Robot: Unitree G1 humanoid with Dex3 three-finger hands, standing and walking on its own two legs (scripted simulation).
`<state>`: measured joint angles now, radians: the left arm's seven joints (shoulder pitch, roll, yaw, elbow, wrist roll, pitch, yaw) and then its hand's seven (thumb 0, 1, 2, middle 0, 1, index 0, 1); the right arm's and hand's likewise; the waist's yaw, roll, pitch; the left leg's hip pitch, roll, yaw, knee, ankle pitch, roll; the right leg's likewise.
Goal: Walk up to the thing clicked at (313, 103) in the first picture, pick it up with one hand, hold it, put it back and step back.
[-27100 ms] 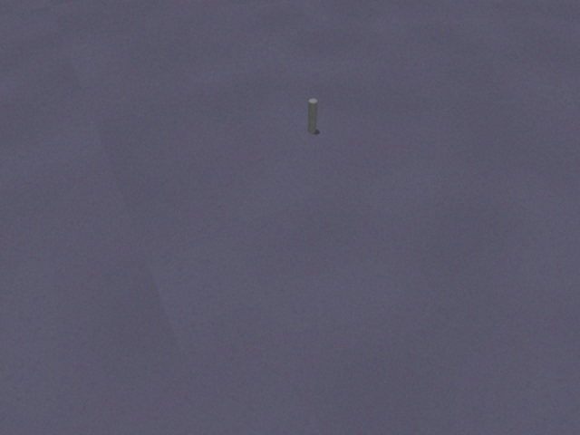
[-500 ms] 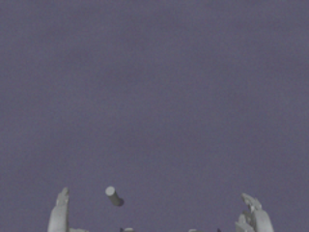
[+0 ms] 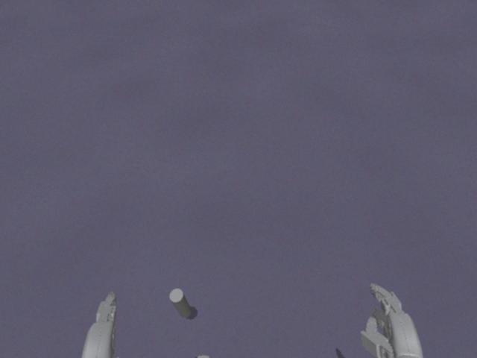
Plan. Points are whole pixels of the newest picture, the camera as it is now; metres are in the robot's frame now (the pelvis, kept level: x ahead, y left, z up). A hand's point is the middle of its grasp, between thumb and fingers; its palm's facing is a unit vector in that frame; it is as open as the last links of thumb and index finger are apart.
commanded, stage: home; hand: left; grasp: from the side
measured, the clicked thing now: (181, 304) +0.41 +0.23 -0.62
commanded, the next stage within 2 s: stand in 1.30 s
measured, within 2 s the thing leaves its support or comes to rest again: neither
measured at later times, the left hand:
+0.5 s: hand (144, 356) +0.16 +0.17 -0.05, palm faces +0.10 -0.95 -0.29, open 17.5 cm
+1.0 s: hand (141, 353) +0.16 +0.18 -0.06, palm faces +0.10 -0.95 -0.29, open 17.4 cm
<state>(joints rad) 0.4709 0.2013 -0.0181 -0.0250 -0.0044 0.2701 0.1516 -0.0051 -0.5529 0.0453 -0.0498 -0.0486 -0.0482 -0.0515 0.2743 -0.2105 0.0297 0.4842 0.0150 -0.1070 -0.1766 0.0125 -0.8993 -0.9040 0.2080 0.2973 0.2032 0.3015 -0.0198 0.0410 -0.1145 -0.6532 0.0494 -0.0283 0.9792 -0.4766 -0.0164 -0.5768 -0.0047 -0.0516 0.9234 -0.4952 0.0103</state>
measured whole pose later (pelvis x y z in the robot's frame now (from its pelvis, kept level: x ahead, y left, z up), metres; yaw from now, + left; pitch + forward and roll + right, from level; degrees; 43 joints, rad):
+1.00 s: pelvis -0.01 +0.00 +0.00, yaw +0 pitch +8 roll -2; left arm 0.46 0.20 -0.01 0.01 0.00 0.26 0.14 0.00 -0.53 0.06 -0.05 -0.06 -0.05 -0.06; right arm 0.28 -0.21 0.03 0.51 0.01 -0.13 -0.18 0.01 -0.90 -0.90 0.21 0.30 0.20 0.30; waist -0.02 0.04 -0.10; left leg -0.63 0.05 -0.02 0.96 -0.46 -0.02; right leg -0.56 0.00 -0.05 0.91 -0.48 0.01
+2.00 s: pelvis -0.01 +0.00 +0.03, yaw +0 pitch +0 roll +0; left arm 0.25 0.32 0.01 0.73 0.05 0.01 0.03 0.01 0.82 0.88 -0.20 -0.30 -0.20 -0.30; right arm 0.20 -0.31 -0.04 0.86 -0.05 -0.02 -0.01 0.01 -0.91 -0.90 0.21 0.30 0.20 0.30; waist 0.01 -0.01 0.02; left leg -0.38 0.01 0.01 0.74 -0.36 -0.01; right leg -0.34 -0.04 -0.02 0.75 -0.41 0.01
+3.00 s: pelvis -0.02 +0.00 +0.06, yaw +0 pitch -4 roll +0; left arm 0.12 0.32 0.00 1.15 0.02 -0.01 0.01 0.01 0.91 0.90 -0.20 -0.30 -0.20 -0.30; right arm 0.13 -0.33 -0.01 1.16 -0.02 -0.01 0.00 0.01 -0.91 -0.90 0.21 0.30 0.20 0.30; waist 0.00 0.01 0.05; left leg -0.13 0.01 0.02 0.34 -0.15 -0.01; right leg -0.10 -0.03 -0.02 0.35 -0.19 0.02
